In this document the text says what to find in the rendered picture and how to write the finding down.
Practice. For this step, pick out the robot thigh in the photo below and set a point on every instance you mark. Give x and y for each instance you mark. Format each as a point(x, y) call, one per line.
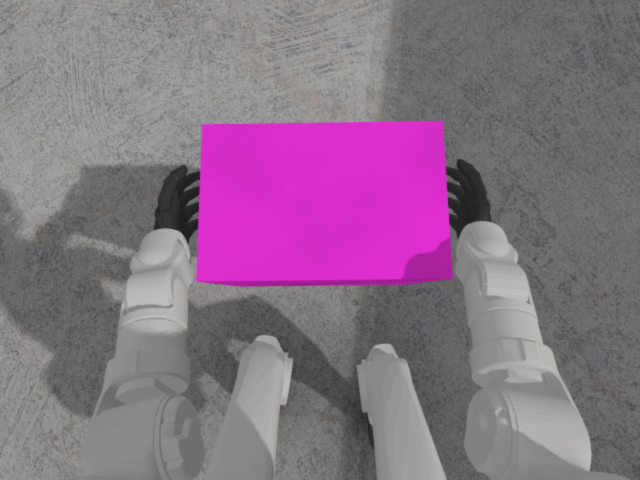
point(246, 445)
point(404, 448)

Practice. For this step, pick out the robot left upper arm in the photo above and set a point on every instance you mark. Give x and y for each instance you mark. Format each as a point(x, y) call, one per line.
point(154, 439)

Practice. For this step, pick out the robot left thigh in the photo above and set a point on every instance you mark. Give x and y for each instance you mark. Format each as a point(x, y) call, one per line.
point(246, 445)

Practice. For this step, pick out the robot right thigh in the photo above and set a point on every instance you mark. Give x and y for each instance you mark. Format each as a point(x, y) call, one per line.
point(404, 448)

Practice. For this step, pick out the carton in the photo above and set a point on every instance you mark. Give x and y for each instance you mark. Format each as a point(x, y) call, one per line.
point(323, 204)

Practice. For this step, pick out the robot right upper arm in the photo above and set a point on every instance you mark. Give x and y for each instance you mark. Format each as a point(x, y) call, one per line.
point(514, 434)

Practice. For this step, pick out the robot left hand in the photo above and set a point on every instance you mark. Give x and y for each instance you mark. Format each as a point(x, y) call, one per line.
point(172, 212)

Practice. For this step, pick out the robot right hand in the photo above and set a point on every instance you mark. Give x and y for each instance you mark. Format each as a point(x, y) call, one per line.
point(472, 194)

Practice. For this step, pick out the right robot forearm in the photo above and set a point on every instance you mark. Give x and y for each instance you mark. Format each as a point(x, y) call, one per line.
point(508, 350)

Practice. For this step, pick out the left robot forearm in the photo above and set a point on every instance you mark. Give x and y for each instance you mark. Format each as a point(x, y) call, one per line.
point(150, 358)

